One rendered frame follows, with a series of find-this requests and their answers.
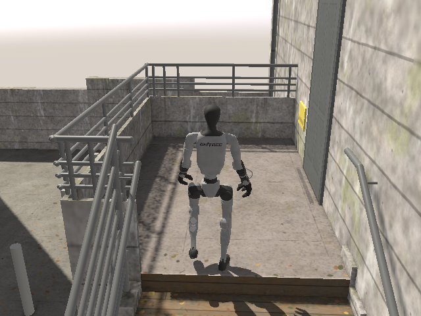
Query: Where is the left robot forearm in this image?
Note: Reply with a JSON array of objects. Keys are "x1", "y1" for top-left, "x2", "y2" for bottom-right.
[{"x1": 178, "y1": 158, "x2": 188, "y2": 178}]

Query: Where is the robot left hand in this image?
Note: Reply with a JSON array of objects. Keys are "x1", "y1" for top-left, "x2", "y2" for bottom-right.
[{"x1": 178, "y1": 174, "x2": 193, "y2": 185}]

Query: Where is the right robot upper arm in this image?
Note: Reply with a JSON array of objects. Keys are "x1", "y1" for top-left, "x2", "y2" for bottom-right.
[{"x1": 225, "y1": 134, "x2": 243, "y2": 171}]

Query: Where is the left robot shin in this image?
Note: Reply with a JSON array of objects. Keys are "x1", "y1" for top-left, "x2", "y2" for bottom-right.
[{"x1": 189, "y1": 206, "x2": 198, "y2": 250}]

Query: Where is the robot right hand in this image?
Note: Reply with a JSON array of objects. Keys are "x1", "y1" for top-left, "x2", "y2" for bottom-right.
[{"x1": 237, "y1": 183, "x2": 252, "y2": 198}]

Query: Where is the left robot upper arm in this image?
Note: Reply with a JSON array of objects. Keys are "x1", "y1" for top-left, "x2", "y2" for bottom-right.
[{"x1": 182, "y1": 132, "x2": 198, "y2": 169}]

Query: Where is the right robot forearm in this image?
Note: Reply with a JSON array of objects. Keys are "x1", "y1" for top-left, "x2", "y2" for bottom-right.
[{"x1": 236, "y1": 160, "x2": 250, "y2": 186}]

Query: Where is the right robot foot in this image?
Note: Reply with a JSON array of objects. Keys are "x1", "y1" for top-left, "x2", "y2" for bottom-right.
[{"x1": 218, "y1": 254, "x2": 230, "y2": 271}]

